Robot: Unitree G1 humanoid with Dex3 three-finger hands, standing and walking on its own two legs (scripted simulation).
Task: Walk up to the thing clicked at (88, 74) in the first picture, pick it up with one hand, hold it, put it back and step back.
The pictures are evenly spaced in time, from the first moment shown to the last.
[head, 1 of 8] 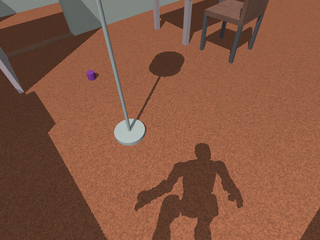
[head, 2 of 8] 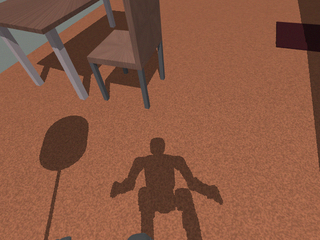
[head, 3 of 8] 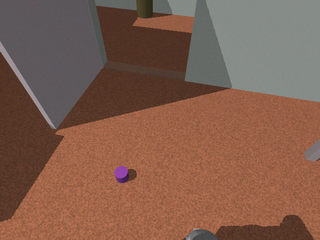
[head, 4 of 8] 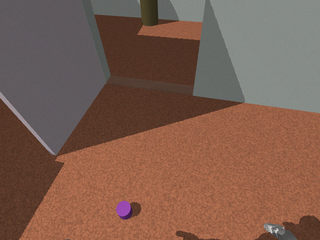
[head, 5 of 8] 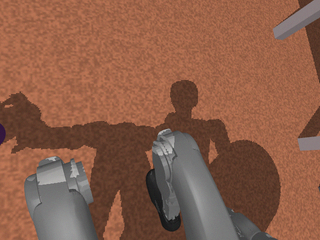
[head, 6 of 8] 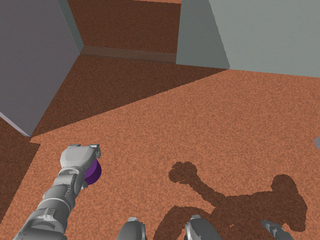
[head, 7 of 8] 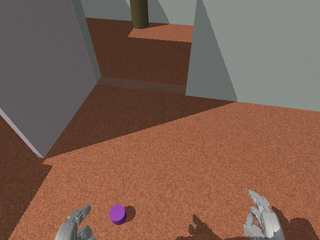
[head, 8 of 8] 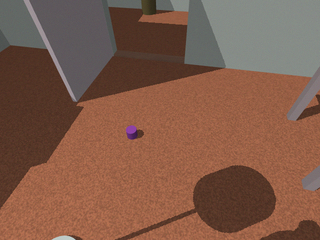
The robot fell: no
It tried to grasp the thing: yes
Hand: left
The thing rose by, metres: 0.67
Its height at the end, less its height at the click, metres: +0.00
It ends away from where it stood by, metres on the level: 0.01
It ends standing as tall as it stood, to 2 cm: yes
